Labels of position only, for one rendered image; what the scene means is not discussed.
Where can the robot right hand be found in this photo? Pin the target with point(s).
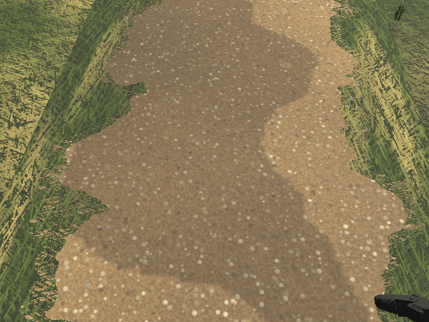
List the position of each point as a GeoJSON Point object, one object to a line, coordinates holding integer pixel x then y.
{"type": "Point", "coordinates": [414, 307]}

